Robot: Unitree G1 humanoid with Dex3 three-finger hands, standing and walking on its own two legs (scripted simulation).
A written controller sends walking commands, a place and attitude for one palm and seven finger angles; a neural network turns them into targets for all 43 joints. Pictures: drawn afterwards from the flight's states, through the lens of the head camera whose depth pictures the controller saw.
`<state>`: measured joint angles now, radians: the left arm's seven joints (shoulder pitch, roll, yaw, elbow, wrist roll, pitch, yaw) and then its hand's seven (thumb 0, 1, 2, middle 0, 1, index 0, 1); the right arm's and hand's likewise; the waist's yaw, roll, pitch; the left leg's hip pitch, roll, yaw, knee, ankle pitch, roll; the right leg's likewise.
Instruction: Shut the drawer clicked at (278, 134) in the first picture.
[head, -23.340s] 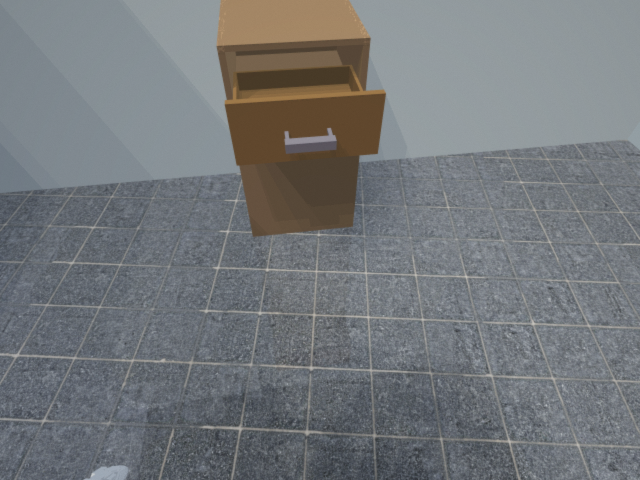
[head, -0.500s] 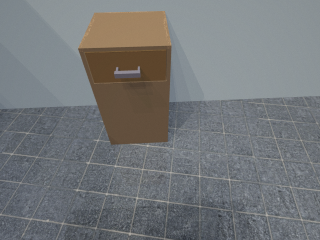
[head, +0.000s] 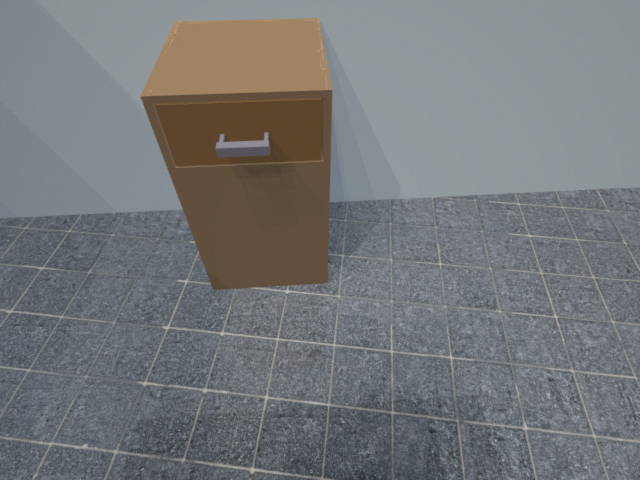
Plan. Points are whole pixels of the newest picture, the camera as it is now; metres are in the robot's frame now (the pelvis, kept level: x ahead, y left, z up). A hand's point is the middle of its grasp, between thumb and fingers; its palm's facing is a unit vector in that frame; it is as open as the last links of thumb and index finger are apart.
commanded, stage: look to check the result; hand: left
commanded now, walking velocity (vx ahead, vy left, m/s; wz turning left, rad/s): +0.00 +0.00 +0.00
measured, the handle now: (243, 142) +0.86 +0.23 -0.09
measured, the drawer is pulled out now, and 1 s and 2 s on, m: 0.00 0.00 0.00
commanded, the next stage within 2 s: stand and wait in 0.38 s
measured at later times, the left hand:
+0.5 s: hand out of the picture +0.03 +0.19 -0.17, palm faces +0.00 -0.97 -0.25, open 7.4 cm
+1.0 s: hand out of the picture +0.06 +0.21 -0.16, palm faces -0.01 -0.96 -0.29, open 7.4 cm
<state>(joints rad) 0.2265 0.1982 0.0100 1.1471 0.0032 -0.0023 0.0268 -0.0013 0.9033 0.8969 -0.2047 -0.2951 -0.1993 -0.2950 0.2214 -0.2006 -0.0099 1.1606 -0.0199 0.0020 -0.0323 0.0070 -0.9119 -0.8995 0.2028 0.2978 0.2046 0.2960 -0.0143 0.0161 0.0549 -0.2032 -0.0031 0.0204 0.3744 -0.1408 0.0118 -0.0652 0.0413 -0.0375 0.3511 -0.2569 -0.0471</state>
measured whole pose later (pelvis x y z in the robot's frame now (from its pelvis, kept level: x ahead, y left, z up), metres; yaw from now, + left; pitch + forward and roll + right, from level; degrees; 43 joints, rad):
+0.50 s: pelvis +0.01 -0.01 +0.00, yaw +0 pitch -2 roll +0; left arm 0.21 0.20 0.01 1.15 0.00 -0.01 0.03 0.00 0.90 0.90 -0.21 -0.30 -0.20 -0.29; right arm 0.18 -0.22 -0.01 1.15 -0.02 0.00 -0.03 0.01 -0.91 -0.90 0.20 0.30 0.21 0.30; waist -0.01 0.01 0.05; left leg -0.19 0.01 0.02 0.36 -0.15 0.00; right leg -0.05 0.05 -0.03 0.33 -0.26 -0.05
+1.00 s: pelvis +0.01 -0.01 +0.00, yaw -1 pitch -2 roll +0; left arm 0.19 0.24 0.01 1.14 0.00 -0.01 0.02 0.00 0.90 0.90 -0.21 -0.30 -0.20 -0.29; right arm 0.17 -0.25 -0.01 1.16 -0.02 0.00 -0.03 0.01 -0.91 -0.90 0.20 0.30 0.21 0.30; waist -0.01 0.01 0.05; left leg -0.17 0.01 0.03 0.34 -0.15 0.00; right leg -0.03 0.05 -0.02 0.31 -0.25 -0.05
